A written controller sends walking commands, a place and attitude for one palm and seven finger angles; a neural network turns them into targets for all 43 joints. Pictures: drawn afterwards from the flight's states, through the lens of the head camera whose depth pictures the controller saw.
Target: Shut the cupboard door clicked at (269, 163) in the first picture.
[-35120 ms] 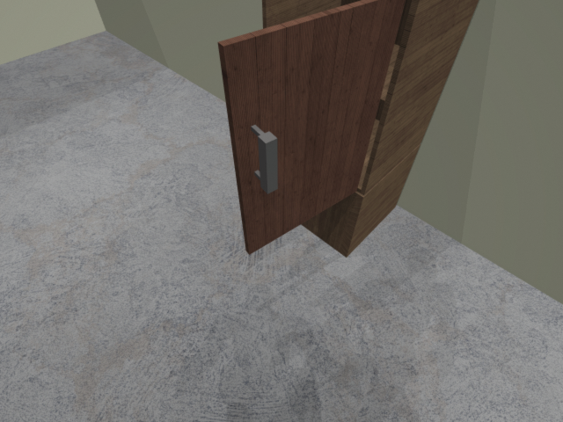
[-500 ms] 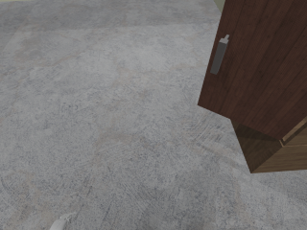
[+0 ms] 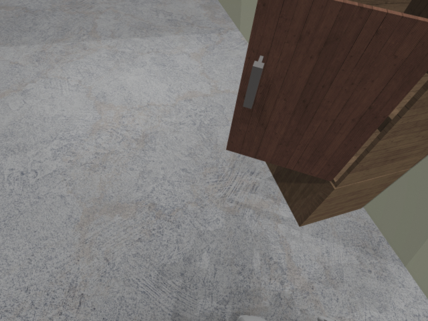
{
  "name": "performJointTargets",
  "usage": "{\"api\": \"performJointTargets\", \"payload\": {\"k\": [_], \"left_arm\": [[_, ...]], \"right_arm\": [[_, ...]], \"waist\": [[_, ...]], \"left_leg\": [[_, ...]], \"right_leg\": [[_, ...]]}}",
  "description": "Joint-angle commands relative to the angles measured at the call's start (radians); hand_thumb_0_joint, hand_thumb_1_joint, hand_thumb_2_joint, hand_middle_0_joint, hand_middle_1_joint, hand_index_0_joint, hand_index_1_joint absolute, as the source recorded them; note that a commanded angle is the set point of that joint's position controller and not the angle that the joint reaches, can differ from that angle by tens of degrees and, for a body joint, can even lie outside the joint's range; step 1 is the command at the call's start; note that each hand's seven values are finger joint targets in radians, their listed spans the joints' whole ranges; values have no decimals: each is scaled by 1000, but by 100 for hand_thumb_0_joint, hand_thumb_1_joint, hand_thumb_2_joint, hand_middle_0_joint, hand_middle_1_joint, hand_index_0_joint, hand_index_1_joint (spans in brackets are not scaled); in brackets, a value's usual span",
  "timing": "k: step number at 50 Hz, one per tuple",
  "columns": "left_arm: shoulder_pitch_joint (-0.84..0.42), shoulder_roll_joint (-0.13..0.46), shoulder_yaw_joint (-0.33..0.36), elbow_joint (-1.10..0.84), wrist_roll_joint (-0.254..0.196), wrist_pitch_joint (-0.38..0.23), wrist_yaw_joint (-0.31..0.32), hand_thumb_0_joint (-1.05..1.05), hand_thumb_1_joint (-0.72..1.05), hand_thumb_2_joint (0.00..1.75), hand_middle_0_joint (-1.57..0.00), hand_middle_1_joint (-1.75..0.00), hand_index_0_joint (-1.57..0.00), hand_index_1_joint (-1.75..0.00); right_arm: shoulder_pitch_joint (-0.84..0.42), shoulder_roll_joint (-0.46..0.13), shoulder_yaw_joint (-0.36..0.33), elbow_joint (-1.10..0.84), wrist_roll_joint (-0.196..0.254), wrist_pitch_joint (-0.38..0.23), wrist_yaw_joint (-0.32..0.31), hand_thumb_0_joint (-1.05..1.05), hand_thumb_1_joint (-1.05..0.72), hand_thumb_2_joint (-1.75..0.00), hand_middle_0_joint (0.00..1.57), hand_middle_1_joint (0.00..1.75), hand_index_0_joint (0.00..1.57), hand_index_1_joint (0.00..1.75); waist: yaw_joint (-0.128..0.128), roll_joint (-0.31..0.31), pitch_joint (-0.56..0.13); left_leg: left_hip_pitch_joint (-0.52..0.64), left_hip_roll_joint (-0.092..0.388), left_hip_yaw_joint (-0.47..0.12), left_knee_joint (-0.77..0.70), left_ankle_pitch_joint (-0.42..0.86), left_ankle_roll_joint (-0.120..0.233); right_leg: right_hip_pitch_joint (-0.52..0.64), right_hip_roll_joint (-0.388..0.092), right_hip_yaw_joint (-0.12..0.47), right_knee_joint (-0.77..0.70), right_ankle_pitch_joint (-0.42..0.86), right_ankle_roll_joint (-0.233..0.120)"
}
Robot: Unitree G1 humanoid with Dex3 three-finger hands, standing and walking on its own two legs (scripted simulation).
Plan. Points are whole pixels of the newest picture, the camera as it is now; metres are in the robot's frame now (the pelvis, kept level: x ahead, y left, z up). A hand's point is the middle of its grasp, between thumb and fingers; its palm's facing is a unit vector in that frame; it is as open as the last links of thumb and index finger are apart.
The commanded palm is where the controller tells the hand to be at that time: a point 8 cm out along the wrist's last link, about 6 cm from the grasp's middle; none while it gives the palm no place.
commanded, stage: turn to face it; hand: left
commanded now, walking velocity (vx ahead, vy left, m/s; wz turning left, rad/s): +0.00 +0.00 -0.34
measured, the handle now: (254, 82) +0.72 -0.06 +0.02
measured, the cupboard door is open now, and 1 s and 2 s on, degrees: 55 55 55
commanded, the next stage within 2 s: take the last steps up to it in 0.20 s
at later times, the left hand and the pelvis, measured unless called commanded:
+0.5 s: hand out of the picture +0.12 +0.15 -0.15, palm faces -0.16 -0.96 -0.22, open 7.4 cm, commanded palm none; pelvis +0.02 -0.02 +0.01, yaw -9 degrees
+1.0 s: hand (166, 260) +0.26 +0.12 -0.16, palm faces -0.28 -0.95 -0.18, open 7.4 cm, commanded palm none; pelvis +0.14 -0.05 +0.01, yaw -15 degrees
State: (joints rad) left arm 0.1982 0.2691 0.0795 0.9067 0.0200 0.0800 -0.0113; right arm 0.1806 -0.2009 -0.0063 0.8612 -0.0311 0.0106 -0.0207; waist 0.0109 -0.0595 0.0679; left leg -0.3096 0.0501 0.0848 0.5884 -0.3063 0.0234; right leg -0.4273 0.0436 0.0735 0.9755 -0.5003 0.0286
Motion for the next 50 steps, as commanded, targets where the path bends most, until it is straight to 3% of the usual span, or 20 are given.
{"api": "performJointTargets", "payload": {"k": [1,9,12,14,15,16,17,18,19,23,28,30,31,32,33,34,35,37,41,50], "left_arm": [[-8,66,24,-83,4,-24,-14,0,90,90,-20,-30,-20,-30],[-74,14,-5,-81,2,-29,-14,0,90,90,-20,-30,-20,-30],[-39,12,-9,-64,-1,-37,-7,0,90,90,-20,-30,-20,-30],[36,48,-2,-36,4,-50,-2,0,90,90,-20,-30,-20,-30],[99,116,12,-16,11,-62,8,0,90,90,-20,-30,-20,-30],[139,199,27,5,14,-67,17,0,90,90,-20,-30,-20,-30],[149,199,22,7,4,-65,21,0,90,90,-20,-30,-20,-30],[98,176,19,-9,7,-60,20,0,90,90,-20,-30,-20,-30],[61,140,25,-8,8,-63,28,0,90,90,-20,-30,-20,-30],[13,82,4,-16,4,-93,22,0,90,90,-20,-30,-20,-30],[60,101,13,21,11,-104,14,0,90,90,-20,-30,-20,-30],[45,96,15,34,6,-102,11,0,90,90,-20,-30,-20,-30],[40,72,11,39,-2,-97,8,0,90,90,-20,-30,-20,-30],[59,11,-3,32,-10,-94,0,0,90,90,-20,-30,-20,-30],[54,-32,-16,2,-11,-91,-6,0,90,90,-20,-30,-20,-30],[-22,16,-10,-27,7,-91,-10,0,90,90,-20,-30,-20,-30],[-27,32,1,-11,17,-87,-13,0,90,90,-20,-30,-20,-30],[-22,17,7,15,20,-82,-26,0,90,90,-20,-30,-20,-30],[28,-29,-5,47,9,-74,-29,0,90,90,-20,-30,-20,-30],[-89,-47,-23,24,5,-85,-21,0,90,90,-20,-30,-20,-30]], "right_arm": [[45,-194,-50,-56,-4,-21,-29,0,-90,-90,20,30,20,30],[148,-203,-71,23,-1,-12,-20,0,-90,-90,20,30,20,30],[138,-215,-78,40,2,-7,-14,0,-90,-90,20,30,20,30],[128,-201,-80,44,14,-5,-9,0,-90,-90,20,30,20,30],[113,-152,-75,35,24,-4,-4,0,-90,-90,20,30,20,30],[48,-87,-55,-5,22,1,-2,0,-90,-90,20,30,20,30],[32,-114,-54,-4,18,18,-8,0,-90,-90,20,30,20,30],[33,-99,-60,0,13,20,0,0,-90,-90,20,30,20,30],[42,-106,-61,14,7,17,2,0,-90,-90,20,30,20,30],[67,-108,-64,47,-4,3,25,0,-90,-90,20,30,20,30],[57,-70,-57,38,0,-23,28,0,-90,-90,20,30,20,30],[158,-67,-54,70,0,-42,20,0,-90,-90,20,30,20,30],[232,-89,-56,102,-1,-53,14,0,-90,-90,20,30,20,30],[325,-165,-70,133,-10,-62,4,0,-90,-90,20,30,20,30],[411,-262,-92,140,-20,-61,-8,0,-90,-90,20,30,20,30],[412,-268,-88,135,-13,-52,-13,0,-90,-90,20,30,20,30],[350,-225,-76,119,-14,-53,-13,0,-90,-90,20,30,20,30],[256,-159,-56,100,-11,-60,-18,0,-90,-90,20,30,20,30],[271,-119,-44,127,-2,-79,-21,0,-90,-90,20,30,20,30],[303,-116,-60,183,-7,-57,-9,0,-90,-90,20,30,20,30]], "waist": [[-8,254,-71],[-56,265,-125],[-40,266,-138],[-2,170,-155],[27,-3,-182],[54,-228,-125],[67,-171,-113],[40,-127,-29],[24,-227,-29],[-26,-130,-7],[-7,-89,-8],[-52,-62,-37],[-83,22,-61],[-113,245,-94],[-138,451,-93],[-145,324,-36],[-109,240,9],[-65,208,91],[-35,197,28],[-60,219,43]], "left_leg": [[160,270,-166,-252,538,98],[263,273,-80,-189,620,118],[237,279,-66,-146,599,101],[123,232,-26,-50,450,32],[-24,147,56,86,196,-32],[-229,9,89,290,-315,-79],[-243,20,-28,444,-342,-65],[-313,21,-52,521,-270,-62],[-361,39,-61,549,-221,-61],[-250,47,-31,461,-62,-80],[-124,28,2,136,-85,-69],[45,0,34,-47,10,-65],[211,-4,27,-143,73,-69],[352,147,-197,-255,-72,-29],[403,397,-545,-393,-234,64],[322,457,-605,-430,-282,125],[229,419,-526,-449,-284,117],[109,347,-375,-458,-155,84],[196,267,-124,-408,228,78],[222,262,-27,-331,364,93]], "right_leg": [[-121,-59,-33,208,38,26],[0,-53,-133,-153,48,12],[111,-40,-153,-333,123,-9],[314,-57,-125,-576,363,-29],[454,-225,60,-643,565,-75],[463,-414,289,-667,739,-192],[377,-440,295,-699,562,-273],[335,-381,239,-744,322,-266],[353,-344,259,-768,191,-249],[243,-254,86,-769,184,-211],[241,-269,127,-754,140,-238],[199,-230,97,-668,124,-206],[101,-183,61,-568,95,-173],[-38,-84,-12,-341,68,-117],[-225,9,-133,-62,-88,-64],[-253,-49,-48,68,-60,-79],[-259,-82,-27,144,10,-75],[-238,-115,-29,198,141,-56],[-196,-113,-63,99,258,-28],[-44,-92,-171,-320,303,-43]]}}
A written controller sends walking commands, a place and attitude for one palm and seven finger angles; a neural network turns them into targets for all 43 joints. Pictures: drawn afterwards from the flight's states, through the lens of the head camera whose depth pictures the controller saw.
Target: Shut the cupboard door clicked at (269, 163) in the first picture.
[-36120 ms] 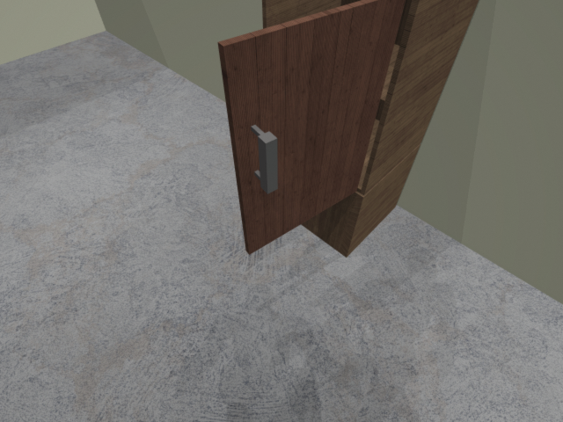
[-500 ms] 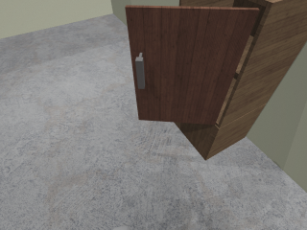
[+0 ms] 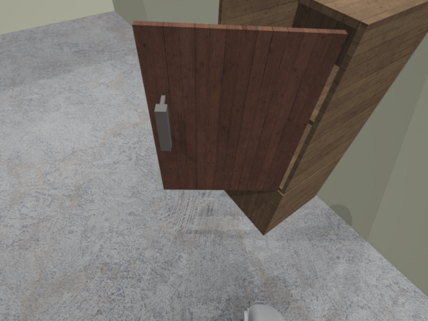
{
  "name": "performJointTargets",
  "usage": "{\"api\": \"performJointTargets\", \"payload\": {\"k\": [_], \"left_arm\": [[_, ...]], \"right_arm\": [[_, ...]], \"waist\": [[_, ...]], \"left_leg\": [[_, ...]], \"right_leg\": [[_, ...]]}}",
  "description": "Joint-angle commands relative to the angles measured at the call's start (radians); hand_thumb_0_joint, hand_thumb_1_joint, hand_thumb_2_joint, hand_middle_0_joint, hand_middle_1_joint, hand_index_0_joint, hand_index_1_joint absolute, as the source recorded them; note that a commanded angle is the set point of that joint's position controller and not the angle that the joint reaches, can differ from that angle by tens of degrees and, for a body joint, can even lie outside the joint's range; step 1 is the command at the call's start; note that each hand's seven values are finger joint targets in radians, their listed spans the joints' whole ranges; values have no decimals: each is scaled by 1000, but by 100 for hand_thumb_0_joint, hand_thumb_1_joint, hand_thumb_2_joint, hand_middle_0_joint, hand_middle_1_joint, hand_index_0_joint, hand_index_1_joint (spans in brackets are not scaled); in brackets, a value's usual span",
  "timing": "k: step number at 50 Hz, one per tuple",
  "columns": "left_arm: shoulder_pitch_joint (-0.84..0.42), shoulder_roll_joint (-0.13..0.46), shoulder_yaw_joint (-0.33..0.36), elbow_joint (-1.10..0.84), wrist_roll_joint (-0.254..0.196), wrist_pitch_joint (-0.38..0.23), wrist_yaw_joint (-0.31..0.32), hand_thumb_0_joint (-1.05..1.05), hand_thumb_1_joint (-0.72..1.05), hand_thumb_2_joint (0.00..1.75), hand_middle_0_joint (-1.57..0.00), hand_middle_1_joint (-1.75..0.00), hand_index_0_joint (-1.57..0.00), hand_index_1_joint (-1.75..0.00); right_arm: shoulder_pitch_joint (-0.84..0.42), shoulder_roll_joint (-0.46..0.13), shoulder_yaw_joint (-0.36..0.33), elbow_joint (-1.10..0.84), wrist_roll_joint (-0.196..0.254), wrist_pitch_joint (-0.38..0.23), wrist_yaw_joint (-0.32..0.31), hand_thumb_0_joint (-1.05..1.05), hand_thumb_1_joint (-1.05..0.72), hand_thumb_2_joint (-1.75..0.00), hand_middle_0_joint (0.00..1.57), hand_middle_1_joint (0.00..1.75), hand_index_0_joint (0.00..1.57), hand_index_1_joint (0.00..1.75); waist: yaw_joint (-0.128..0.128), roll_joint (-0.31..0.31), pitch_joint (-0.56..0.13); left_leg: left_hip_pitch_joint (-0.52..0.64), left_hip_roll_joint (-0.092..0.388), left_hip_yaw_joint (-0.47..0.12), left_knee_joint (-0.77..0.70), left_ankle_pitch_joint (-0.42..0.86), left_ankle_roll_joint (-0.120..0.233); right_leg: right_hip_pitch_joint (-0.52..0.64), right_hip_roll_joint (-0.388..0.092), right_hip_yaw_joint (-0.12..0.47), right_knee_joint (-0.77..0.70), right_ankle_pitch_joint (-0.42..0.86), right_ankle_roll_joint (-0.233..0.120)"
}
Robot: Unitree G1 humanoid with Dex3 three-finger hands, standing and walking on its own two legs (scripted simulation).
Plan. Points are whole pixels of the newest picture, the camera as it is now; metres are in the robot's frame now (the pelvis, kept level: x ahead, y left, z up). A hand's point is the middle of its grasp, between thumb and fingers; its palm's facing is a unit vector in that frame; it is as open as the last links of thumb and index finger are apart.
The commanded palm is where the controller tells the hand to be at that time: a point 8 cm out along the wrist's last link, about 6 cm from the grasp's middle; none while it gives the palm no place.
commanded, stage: take the last steps up to it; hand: left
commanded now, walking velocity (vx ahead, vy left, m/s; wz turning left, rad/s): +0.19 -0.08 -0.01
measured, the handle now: (164, 123) +0.57 +0.14 +0.01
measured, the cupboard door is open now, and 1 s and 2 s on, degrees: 55 55 55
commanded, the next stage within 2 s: come to a stop and stand still in 0.10 s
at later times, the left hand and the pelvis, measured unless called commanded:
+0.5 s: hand (149, 319) +0.16 +0.14 -0.18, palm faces +0.07 -0.98 -0.19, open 7.3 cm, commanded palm none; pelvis +0.12 -0.04 -0.01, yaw +1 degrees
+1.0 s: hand out of the picture +0.09 +0.14 -0.18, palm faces +0.01 -0.97 -0.24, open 7.4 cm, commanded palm none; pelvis +0.05 -0.06 -0.01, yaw +0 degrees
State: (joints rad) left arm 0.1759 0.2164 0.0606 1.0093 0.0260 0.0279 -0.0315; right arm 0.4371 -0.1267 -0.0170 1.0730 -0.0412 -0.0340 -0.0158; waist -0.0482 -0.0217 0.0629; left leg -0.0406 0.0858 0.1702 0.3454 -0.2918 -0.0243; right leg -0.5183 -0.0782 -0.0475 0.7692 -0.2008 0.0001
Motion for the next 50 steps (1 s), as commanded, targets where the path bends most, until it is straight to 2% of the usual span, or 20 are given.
{"api": "performJointTargets", "payload": {"k": [1,3,4,5,6,9,12,15,19,23,26,29,32,36,41,45,46,48,49,50], "left_arm": [[-45,12,0,-71,-1,-36,0,0,90,90,-20,-30,-20,-30],[119,48,12,-12,0,-48,7,0,90,90,-20,-30,-20,-30],[224,110,25,22,4,-59,16,0,90,90,-20,-30,-20,-30],[335,191,48,58,9,-71,29,0,90,90,-20,-30,-20,-30],[337,212,45,60,-9,-72,36,0,90,90,-20,-30,-20,-30],[90,106,18,0,-11,-61,48,0,90,90,-20,-30,-20,-30],[36,19,-14,-14,-8,-82,53,0,90,90,-20,-30,-20,-30],[59,41,-13,-8,0,-86,65,0,90,90,-20,-30,-20,-30],[91,88,1,8,-2,-67,75,0,90,90,-20,-30,-20,-30],[78,105,13,0,-5,-43,79,0,90,90,-20,-30,-20,-30],[88,74,9,-27,-13,-24,83,0,90,90,-20,-30,-20,-30],[80,43,-2,-42,-8,6,82,0,90,90,-20,-30,-20,-30],[83,67,11,-38,-10,23,78,0,90,90,-20,-30,-20,-30],[81,63,12,-55,-9,26,68,0,90,90,-20,-30,-20,-30],[68,39,0,-64,-5,25,52,0,90,90,-20,-30,-20,-30],[202,22,-5,6,-6,11,47,0,90,90,-20,-30,-20,-30],[251,48,-1,26,-1,7,52,0,90,90,-20,-30,-20,-30],[180,156,5,2,8,-2,58,0,90,90,-20,-30,-20,-30],[87,171,4,-39,9,-3,60,0,90,90,-20,-30,-20,-30],[35,161,4,-50,7,-17,60,0,90,90,-20,-30,-20,-30]], "right_arm": [[34,-192,-53,-28,5,-9,-14,0,-90,-90,20,30,20,30],[7,-192,-52,-24,14,-3,-11,0,-90,-90,20,30,20,30],[5,-161,-47,-25,23,-5,-1,0,-90,-90,20,30,20,30],[24,-89,-33,-43,34,-6,7,0,-90,-90,20,30,20,30],[-2,-98,-34,-62,36,5,1,0,-90,-90,20,30,20,30],[-26,-92,-47,-35,24,23,1,0,-90,-90,20,30,20,30],[3,-46,-23,-3,18,34,-1,0,-90,-90,20,30,20,30],[-11,-23,-9,-6,31,47,-6,0,-90,-90,20,30,20,30],[-111,-77,-21,-52,37,62,-8,0,-90,-90,20,30,20,30],[-139,-125,-36,-77,31,72,-8,0,-90,-90,20,30,20,30],[-141,-186,-46,-96,23,58,-13,0,-90,-90,20,30,20,30],[-209,-211,-43,-119,19,55,-26,0,-90,-90,20,30,20,30],[-228,-215,-38,-135,15,51,-45,0,-90,-90,20,30,20,30],[-229,-235,-51,-145,16,54,-44,0,-90,-90,20,30,20,30],[-198,-247,-63,-118,10,56,-32,0,-90,-90,20,30,20,30],[-231,-223,-63,-104,15,63,-14,0,-90,-90,20,30,20,30],[-238,-191,-60,-103,20,68,-9,0,-90,-90,20,30,20,30],[-249,-114,-39,-128,24,79,3,0,-90,-90,20,30,20,30],[-263,-137,-47,-137,17,83,11,0,-90,-90,20,30,20,30],[-237,-132,-49,-117,13,79,17,0,-90,-90,20,30,20,30]], "waist": [[13,178,39],[90,102,-39],[137,-11,-84],[169,-249,-166],[152,-240,-162],[57,-172,-29],[1,-45,-51],[16,6,-124],[50,-68,-130],[42,-143,-87],[43,50,-111],[55,223,-52],[53,169,-68],[35,112,-157],[10,181,-176],[67,144,-113],[83,81,-87],[62,-224,49],[51,-167,126],[32,-182,119]], "left_leg": [[-67,231,-113,-59,348,136],[-120,172,-63,104,362,96],[-256,105,-25,281,265,66],[-443,-39,36,537,-140,25],[-469,-54,-65,750,-378,35],[-468,24,-163,852,-160,41],[-359,29,-156,696,-68,5],[-307,-9,-134,491,-83,-18],[-317,-38,-143,355,-95,-26],[-251,-43,-161,215,28,-13],[-87,125,-278,125,653,73],[-183,232,-374,-10,744,205],[-144,251,-368,12,798,246],[-34,234,-353,39,679,243],[-41,215,-377,-29,308,205],[-275,101,-310,-90,-146,99],[-360,37,-257,-51,-243,51],[-397,-89,-122,233,-173,-16],[-351,-72,-134,355,-166,-6],[-348,-62,-148,417,-126,2]], "right_leg": [[112,35,-51,-152,4,-23],[361,74,-68,-263,63,-37],[547,9,31,-315,48,-62],[698,-220,321,-416,42,-152],[610,-323,461,-535,19,-217],[339,-241,321,-601,-193,-184],[250,-183,113,-553,299,-152],[335,-193,92,-474,634,-170],[426,-232,145,-400,760,-197],[385,-220,144,-344,658,-167],[260,-80,32,-246,294,-53],[246,49,2,-18,-297,0],[149,68,109,229,-356,5],[99,80,101,242,-324,27],[177,69,56,16,-315,21],[468,101,-18,-361,-116,-5],[530,57,39,-453,-160,-25],[243,-228,397,-723,-654,-141],[89,-282,412,-769,-660,-166],[83,-244,385,-741,-568,-161]]}}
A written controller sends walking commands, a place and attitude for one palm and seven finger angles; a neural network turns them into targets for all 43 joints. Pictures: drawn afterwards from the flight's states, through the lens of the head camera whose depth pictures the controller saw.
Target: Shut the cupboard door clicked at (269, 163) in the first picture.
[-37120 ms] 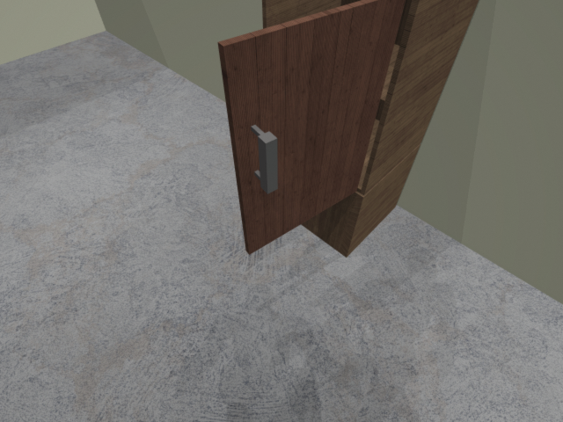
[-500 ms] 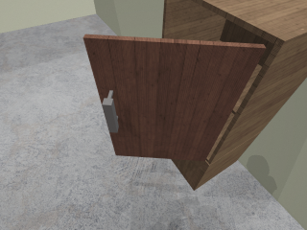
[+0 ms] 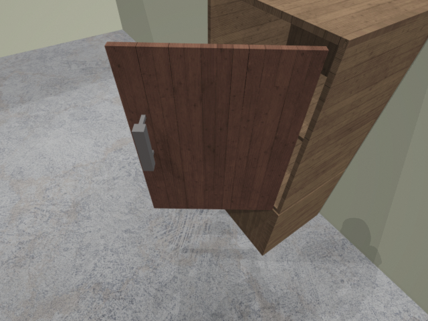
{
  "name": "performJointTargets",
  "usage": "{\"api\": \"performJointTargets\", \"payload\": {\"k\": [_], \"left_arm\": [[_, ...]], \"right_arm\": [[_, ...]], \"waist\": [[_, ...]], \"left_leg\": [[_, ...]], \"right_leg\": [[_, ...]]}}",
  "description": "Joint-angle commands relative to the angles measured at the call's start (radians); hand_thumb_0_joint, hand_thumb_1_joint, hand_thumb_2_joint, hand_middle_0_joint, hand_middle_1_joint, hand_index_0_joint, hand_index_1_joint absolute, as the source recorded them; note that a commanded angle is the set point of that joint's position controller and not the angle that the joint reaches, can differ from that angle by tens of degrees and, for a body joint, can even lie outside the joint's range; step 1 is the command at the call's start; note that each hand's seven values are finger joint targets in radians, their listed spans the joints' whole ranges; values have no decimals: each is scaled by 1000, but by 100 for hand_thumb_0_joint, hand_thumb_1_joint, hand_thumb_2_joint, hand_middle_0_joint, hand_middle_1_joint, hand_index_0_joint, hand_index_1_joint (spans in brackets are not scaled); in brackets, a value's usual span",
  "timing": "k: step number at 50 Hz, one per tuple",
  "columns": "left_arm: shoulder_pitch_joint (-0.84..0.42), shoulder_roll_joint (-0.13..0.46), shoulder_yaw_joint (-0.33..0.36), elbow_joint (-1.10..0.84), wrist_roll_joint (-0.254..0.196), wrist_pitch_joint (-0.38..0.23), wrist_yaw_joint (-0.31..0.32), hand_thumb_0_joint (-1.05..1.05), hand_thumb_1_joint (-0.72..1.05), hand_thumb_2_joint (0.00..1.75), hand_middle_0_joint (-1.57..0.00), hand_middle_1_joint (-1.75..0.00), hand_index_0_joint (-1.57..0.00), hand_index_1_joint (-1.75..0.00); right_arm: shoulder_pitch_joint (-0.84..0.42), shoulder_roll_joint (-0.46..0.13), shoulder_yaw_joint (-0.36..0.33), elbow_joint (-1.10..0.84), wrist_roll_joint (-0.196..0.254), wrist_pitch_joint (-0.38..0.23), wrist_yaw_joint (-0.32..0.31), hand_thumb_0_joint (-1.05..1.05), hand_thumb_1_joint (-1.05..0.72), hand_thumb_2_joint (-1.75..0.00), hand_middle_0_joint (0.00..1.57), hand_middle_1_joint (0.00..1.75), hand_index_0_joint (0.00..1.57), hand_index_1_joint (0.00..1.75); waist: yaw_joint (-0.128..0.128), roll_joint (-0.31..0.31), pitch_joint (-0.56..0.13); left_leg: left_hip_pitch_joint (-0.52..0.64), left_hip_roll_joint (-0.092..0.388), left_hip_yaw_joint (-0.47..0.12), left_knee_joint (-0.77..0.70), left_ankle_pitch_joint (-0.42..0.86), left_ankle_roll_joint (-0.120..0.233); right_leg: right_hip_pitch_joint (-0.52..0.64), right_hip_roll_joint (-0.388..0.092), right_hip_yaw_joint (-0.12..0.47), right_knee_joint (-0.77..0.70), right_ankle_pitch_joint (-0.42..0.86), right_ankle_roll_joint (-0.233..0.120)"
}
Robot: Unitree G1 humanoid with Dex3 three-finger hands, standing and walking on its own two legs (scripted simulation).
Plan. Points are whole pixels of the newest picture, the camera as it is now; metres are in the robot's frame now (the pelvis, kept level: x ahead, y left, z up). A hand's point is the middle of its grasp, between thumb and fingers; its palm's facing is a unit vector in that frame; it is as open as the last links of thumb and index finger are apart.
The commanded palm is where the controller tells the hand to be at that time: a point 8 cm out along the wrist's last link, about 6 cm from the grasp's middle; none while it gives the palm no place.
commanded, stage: come to a stop and stand still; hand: left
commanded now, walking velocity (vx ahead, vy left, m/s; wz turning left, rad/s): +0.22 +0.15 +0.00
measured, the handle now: (146, 142) +0.51 +0.20 +0.02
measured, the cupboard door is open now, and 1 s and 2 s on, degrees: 55 55 55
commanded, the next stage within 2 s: look again from close up in 0.88 s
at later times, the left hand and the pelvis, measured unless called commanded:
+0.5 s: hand out of the picture +0.03 +0.20 -0.18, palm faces +0.06 -0.99 -0.16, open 7.4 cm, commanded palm none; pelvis +0.02 +0.03 +0.00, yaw +1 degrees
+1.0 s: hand out of the picture +0.03 +0.19 -0.18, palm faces +0.03 -0.99 -0.15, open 7.3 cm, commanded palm none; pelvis +0.04 +0.03 +0.01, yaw +1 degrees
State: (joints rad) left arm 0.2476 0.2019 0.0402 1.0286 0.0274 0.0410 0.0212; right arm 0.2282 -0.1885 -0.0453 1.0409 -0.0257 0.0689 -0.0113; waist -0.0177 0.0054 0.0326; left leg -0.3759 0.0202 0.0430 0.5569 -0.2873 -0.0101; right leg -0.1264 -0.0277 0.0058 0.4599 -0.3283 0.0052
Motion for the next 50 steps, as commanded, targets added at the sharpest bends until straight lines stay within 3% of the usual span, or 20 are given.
{"api": "performJointTargets", "payload": {"k": [1,4,8,10,11,12,13,14,17,19,22,24,25,27,28,33,38,48,49,50], "left_arm": [[-34,154,24,-63,0,-42,5,0,90,90,-20,-30,-20,-30],[21,136,26,-43,0,-57,-2,0,90,90,-20,-30,-20,-30],[100,132,36,-20,5,-64,1,0,90,90,-20,-30,-20,-30],[91,118,33,-11,1,-60,4,0,90,90,-20,-30,-20,-30],[87,92,26,-7,-7,-57,4,0,90,90,-20,-30,-20,-30],[106,50,17,-5,-14,-55,1,0,90,90,-20,-30,-20,-30],[127,8,5,-7,-20,-50,3,0,90,90,-20,-30,-20,-30],[98,-3,-3,-14,-14,-44,6,0,90,90,-20,-30,-20,-30],[33,0,-10,5,-15,-23,8,0,90,90,-20,-30,-20,-30],[49,-2,-11,27,-17,-24,3,0,90,90,-20,-30,-20,-30],[121,6,-11,67,-18,-33,7,0,90,90,-20,-30,-20,-30],[95,27,-15,69,-14,-41,9,0,90,90,-20,-30,-20,-30],[83,37,-17,64,-13,-38,8,0,90,90,-20,-30,-20,-30],[73,10,-24,78,-15,-43,9,0,90,90,-20,-30,-20,-30],[75,5,-28,80,-17,-45,11,0,90,90,-20,-30,-20,-30],[87,18,-26,77,-19,-51,19,0,90,90,-20,-30,-20,-30],[94,22,-24,84,-19,-47,22,0,90,90,-20,-30,-20,-30],[109,10,-29,99,-19,-43,23,0,90,90,-20,-30,-20,-30],[76,198,-33,-2,-16,-71,29,0,90,90,-20,-30,-20,-30],[101,133,-15,-8,-11,-69,33,0,90,90,-20,-30,-20,-30]], "right_arm": [[-4,-72,-20,-65,-4,-30,13,0,-90,-90,20,30,20,30],[50,-75,-22,-45,2,-54,23,0,-90,-90,20,30,20,30],[45,-68,-14,-62,4,-79,17,0,-90,-90,20,30,20,30],[104,-53,-4,-38,5,-93,7,0,-90,-90,20,30,20,30],[151,-62,4,-12,9,-107,-1,0,-90,-90,20,30,20,30],[207,-103,0,12,7,-120,-11,0,-90,-90,20,30,20,30],[237,-154,-7,20,3,-119,-24,0,-90,-90,20,30,20,30],[239,-162,-8,18,3,-106,-34,0,-90,-90,20,30,20,30],[186,-96,20,32,1,-102,-50,0,-90,-90,20,30,20,30],[141,-79,29,34,7,-99,-53,0,-90,-90,20,30,20,30],[106,-61,27,31,21,-94,-48,0,-90,-90,20,30,20,30],[112,-33,29,36,24,-91,-37,0,-90,-90,20,30,20,30],[123,-30,29,42,22,-91,-32,0,-90,-90,20,30,20,30],[120,-37,27,61,17,-87,-32,0,-90,-90,20,30,20,30],[134,-42,28,68,18,-88,-32,0,-90,-90,20,30,20,30],[149,-48,31,86,18,-100,-33,0,-90,-90,20,30,20,30],[148,-42,34,93,18,-99,-39,0,-90,-90,20,30,20,30],[146,-38,33,97,19,-93,-43,0,-90,-90,20,30,20,30],[55,-147,21,-33,17,-109,-26,0,-90,-90,20,30,20,30],[85,-170,-14,-28,4,-136,-34,0,-90,-90,20,30,20,30]], "waist": [[2,-216,159],[11,-184,145],[49,-184,76],[26,-190,34],[14,-130,-5],[6,12,-56],[10,150,-103],[1,160,-69],[6,156,27],[28,126,42],[51,44,-1],[34,-3,58],[26,22,64],[23,-86,81],[18,-101,74],[17,-58,-17],[18,7,-6],[18,2,39],[4,86,61],[16,85,-27]], "left_leg": [[-46,7,-27,233,-76,-5],[-103,6,12,257,-61,-9],[-66,8,14,91,-103,-5],[99,-9,27,-111,-14,-4],[225,-14,-5,-198,92,4],[345,82,-111,-195,242,36],[393,221,-242,-207,367,103],[329,282,-285,-236,408,159],[263,245,-236,-270,547,168],[226,209,-163,-232,630,153],[175,114,-110,-197,362,77],[137,69,-97,-244,133,42],[142,66,-109,-279,73,39],[178,69,-100,-260,141,36],[197,73,-98,-265,161,37],[273,83,-82,-239,359,35],[281,84,-74,-231,434,31],[280,82,-75,-239,370,35],[245,37,-108,-231,544,25],[264,108,-127,-149,674,34]], "right_leg": [[-249,-252,291,-397,-320,-155],[-107,-223,184,-319,-136,-144],[8,-242,188,-236,-25,-168],[-31,-206,145,-136,70,-137],[-79,-149,102,-54,126,-98],[-153,-70,30,54,110,-52],[-199,-19,-46,136,-6,-18],[-196,-4,-61,199,-143,-7],[-213,-39,-10,286,-162,-8],[-127,-39,-18,149,-80,-10],[15,-36,25,-87,193,-15],[-11,-79,70,-141,175,-37],[-34,-84,67,-131,131,-36],[-49,-69,55,-126,194,-30],[-50,-68,56,-130,201,-27],[7,-74,44,-105,327,-28],[20,-72,36,-97,357,-31],[6,-73,38,-119,321,-29],[-48,-46,-3,-17,370,-42],[-47,-53,-6,57,252,-38]]}}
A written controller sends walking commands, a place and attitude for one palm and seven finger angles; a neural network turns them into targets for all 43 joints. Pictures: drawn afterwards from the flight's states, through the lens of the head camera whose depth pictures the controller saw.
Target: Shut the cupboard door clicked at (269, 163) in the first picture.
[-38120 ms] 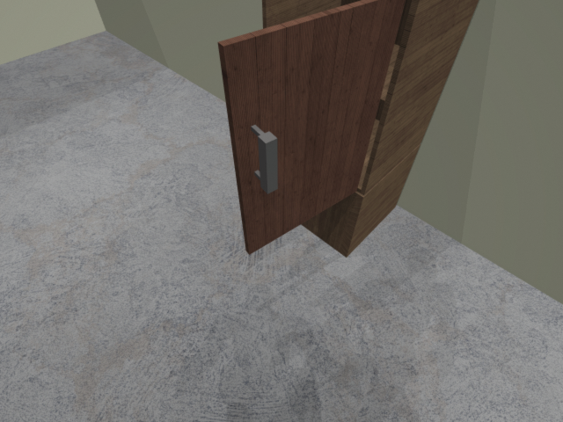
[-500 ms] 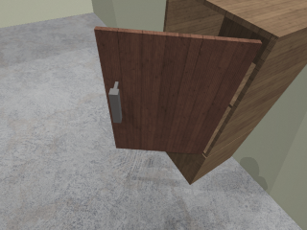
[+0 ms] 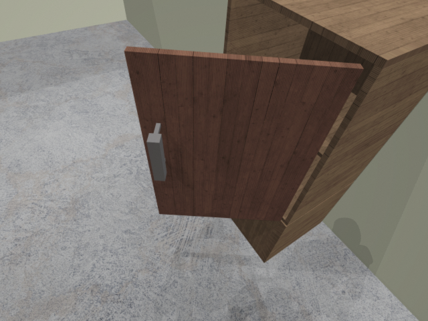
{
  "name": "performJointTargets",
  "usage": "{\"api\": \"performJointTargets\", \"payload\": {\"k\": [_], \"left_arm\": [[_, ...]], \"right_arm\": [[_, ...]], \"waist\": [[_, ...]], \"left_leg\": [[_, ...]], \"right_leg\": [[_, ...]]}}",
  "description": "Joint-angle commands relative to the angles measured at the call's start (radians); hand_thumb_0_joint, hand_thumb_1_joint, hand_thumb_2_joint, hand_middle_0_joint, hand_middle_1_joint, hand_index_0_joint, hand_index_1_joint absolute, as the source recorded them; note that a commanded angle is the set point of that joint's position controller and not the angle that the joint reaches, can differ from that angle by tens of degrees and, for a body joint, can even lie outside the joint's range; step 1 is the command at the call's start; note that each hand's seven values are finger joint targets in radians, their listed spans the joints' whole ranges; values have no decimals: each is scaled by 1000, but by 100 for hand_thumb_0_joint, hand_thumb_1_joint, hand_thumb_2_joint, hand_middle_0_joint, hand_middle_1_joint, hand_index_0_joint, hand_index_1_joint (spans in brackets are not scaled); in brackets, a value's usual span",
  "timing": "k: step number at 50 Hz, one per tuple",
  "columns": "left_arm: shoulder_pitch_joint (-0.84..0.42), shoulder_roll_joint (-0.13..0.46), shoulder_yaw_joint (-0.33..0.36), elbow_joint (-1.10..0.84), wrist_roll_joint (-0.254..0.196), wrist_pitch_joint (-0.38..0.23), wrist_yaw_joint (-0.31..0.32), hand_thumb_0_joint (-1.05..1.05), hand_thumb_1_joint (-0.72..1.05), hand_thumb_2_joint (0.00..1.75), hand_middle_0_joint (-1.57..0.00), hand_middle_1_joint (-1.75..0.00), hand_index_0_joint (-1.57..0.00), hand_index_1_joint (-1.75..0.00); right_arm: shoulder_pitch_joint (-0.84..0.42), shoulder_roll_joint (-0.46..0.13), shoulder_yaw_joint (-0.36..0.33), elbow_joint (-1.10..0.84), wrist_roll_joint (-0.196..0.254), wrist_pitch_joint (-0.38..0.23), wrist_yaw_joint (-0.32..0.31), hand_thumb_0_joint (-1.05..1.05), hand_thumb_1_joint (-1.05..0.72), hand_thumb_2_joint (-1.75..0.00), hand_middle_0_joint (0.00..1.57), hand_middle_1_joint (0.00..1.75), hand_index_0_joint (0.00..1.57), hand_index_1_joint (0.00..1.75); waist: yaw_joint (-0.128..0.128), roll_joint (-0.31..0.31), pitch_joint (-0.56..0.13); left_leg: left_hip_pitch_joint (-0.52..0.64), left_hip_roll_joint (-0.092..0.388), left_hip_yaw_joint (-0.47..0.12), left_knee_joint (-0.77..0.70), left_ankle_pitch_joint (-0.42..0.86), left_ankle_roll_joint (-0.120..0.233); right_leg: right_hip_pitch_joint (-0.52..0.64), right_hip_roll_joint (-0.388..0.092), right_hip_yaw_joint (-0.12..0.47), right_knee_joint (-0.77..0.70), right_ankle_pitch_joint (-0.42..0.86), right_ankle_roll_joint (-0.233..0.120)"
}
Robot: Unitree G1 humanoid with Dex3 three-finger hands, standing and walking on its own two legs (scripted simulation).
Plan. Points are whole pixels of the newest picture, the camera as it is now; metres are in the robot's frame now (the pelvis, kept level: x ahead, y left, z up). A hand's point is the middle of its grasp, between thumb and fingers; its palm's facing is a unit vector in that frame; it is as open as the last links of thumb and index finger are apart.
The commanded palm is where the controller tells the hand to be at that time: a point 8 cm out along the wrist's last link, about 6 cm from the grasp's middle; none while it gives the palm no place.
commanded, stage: look again from close up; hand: left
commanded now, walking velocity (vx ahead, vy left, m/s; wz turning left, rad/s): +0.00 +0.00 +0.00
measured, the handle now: (159, 152) +0.47 +0.16 +0.01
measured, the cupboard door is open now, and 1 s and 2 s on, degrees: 55 55 55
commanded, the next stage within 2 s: shuffle to correct the standing spot in 0.52 s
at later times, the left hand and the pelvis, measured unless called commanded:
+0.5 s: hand out of the picture -0.01 +0.21 -0.17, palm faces +0.02 -0.96 -0.29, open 7.4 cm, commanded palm none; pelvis -0.06 -0.01 -0.01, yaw +0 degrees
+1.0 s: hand out of the picture -0.09 +0.16 -0.18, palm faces +0.00 -0.99 -0.16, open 7.4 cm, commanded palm none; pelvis -0.05 -0.01 -0.01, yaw -2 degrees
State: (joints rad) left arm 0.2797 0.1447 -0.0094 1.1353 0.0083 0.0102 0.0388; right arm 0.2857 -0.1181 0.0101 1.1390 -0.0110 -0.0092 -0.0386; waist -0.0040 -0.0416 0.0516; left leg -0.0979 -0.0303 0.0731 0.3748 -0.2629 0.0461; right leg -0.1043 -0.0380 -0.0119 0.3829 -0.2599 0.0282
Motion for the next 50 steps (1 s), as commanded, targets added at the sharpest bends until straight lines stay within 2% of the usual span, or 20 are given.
{"api": "performJointTargets", "payload": {"k": [1,2,3,4,5,6,9,11,18,22,31,33,36,38,41,43,46,48,49,50], "left_arm": [[76,157,38,-108,9,-42,15,0,90,90,-20,-30,-20,-30],[93,144,31,-110,7,-45,16,0,90,90,-20,-30,-20,-30],[108,137,34,-113,8,-47,15,0,90,90,-20,-30,-20,-30],[111,145,35,-118,9,-49,16,0,90,90,-20,-30,-20,-30],[108,158,43,-119,9,-47,15,0,90,90,-20,-30,-20,-30],[92,169,47,-128,11,-45,14,0,90,90,-20,-30,-20,-30],[68,180,43,-149,11,-47,13,0,90,90,-20,-30,-20,-30],[37,213,48,-159,10,-48,11,0,90,90,-20,-30,-20,-30],[-25,263,46,-178,11,-46,0,0,90,90,-20,-30,-20,-30],[-38,277,42,-176,12,-42,-6,0,90,90,-20,-30,-20,-30],[-33,278,37,-158,14,-35,-12,0,90,90,-20,-30,-20,-30],[24,193,20,-128,13,-22,-10,0,90,90,-20,-30,-20,-30],[57,182,24,-120,19,-9,-12,0,90,90,-20,-30,-20,-30],[72,161,26,-114,20,-7,-18,0,90,90,-20,-30,-20,-30],[96,120,26,-103,22,-3,-31,0,90,90,-20,-30,-20,-30],[107,100,30,-102,24,-1,-36,0,90,90,-20,-30,-20,-30],[132,77,37,-99,24,-1,-38,0,90,90,-20,-30,-20,-30],[179,74,42,-85,23,-4,-35,0,90,90,-20,-30,-20,-30],[197,80,47,-78,23,-10,-33,0,90,90,-20,-30,-20,-30],[222,85,50,-71,22,-18,-27,0,90,90,-20,-30,-20,-30]], "right_arm": [[37,-224,-77,-111,-9,-63,-15,0,-90,-90,20,30,20,30],[57,-210,-74,-112,-5,-62,-18,0,-90,-90,20,30,20,30],[60,-198,-74,-117,-1,-57,-19,0,-90,-90,20,30,20,30],[32,-198,-71,-130,-3,-53,-15,0,-90,-90,20,30,20,30],[10,-198,-76,-143,0,-46,-13,0,-90,-90,20,30,20,30],[-11,-203,-80,-154,0,-39,-11,0,-90,-90,20,30,20,30],[-39,-205,-77,-160,-4,-28,-1,0,-90,-90,20,30,20,30],[-61,-224,-79,-166,-2,-23,5,0,-90,-90,20,30,20,30],[-131,-272,-68,-169,-4,-23,20,0,-90,-90,20,30,20,30],[-138,-282,-62,-163,-6,-16,28,0,-90,-90,20,30,20,30],[-116,-298,-57,-137,-6,-18,33,0,-90,-90,20,30,20,30],[-71,-217,-39,-110,-11,-4,35,0,-90,-90,20,30,20,30],[-39,-226,-43,-97,-15,8,32,0,-90,-90,20,30,20,30],[-30,-233,-48,-92,-13,8,28,0,-90,-90,20,30,20,30],[-7,-253,-66,-78,-9,3,17,0,-90,-90,20,30,20,30],[12,-256,-74,-71,-8,-1,10,0,-90,-90,20,30,20,30],[29,-240,-81,-63,-8,-5,6,0,-90,-90,20,30,20,30],[26,-212,-80,-62,-6,-5,6,0,-90,-90,20,30,20,30],[26,-185,-76,-64,-6,-6,6,0,-90,-90,20,30,20,30],[23,-158,-72,-70,-4,-9,6,0,-90,-90,20,30,20,30]], "waist": [[1,150,-129],[1,166,-169],[3,145,-182],[16,87,-164],[13,27,-133],[6,6,-75],[4,-29,-32],[-4,-23,-6],[0,29,6],[-1,12,25],[3,52,12],[2,39,9],[4,47,23],[3,70,52],[3,122,42],[2,150,56],[6,145,71],[22,110,88],[29,56,105],[35,-25,109]], "left_leg": [[47,165,-158,66,759,-9],[81,171,-159,86,774,1],[74,172,-156,107,713,11],[32,158,-146,136,634,16],[-27,134,-136,138,493,12],[-78,122,-125,124,363,8],[-105,116,-115,102,249,9],[-117,113,-116,83,171,5],[-118,123,-127,17,84,4],[-127,114,-125,-8,-17,-4],[-178,128,-156,-72,-133,-6],[-192,128,-151,-82,-233,-17],[-223,144,-174,-103,-370,-7],[-244,169,-199,-130,-401,5],[-231,232,-257,-187,-455,37],[-219,266,-283,-200,-457,60],[-239,280,-272,-186,-447,74],[-292,245,-226,-131,-426,56],[-325,209,-191,-74,-385,41],[-343,152,-127,28,-320,20]], "right_leg": [[-71,-38,7,147,210,-74],[-75,-39,9,139,191,-78],[-79,-40,11,127,199,-80],[-59,-51,29,108,276,-82],[-52,-68,49,101,336,-85],[-77,-82,69,92,348,-89],[-102,-83,96,77,326,-88],[-129,-85,107,55,251,-85],[-148,-74,112,-4,71,-71],[-179,-79,129,-61,-72,-67],[-155,-73,105,-63,-107,-57],[-158,-63,89,-61,-195,-39],[-179,-38,67,-26,-292,-40],[-178,-17,36,28,-234,-42],[-165,20,-39,150,-115,-37],[-186,21,-49,200,-98,-41],[-167,15,-53,179,-93,-46],[-109,6,-35,107,-82,-53],[-90,-11,9,63,-107,-68],[-88,-59,104,0,-168,-98]]}}
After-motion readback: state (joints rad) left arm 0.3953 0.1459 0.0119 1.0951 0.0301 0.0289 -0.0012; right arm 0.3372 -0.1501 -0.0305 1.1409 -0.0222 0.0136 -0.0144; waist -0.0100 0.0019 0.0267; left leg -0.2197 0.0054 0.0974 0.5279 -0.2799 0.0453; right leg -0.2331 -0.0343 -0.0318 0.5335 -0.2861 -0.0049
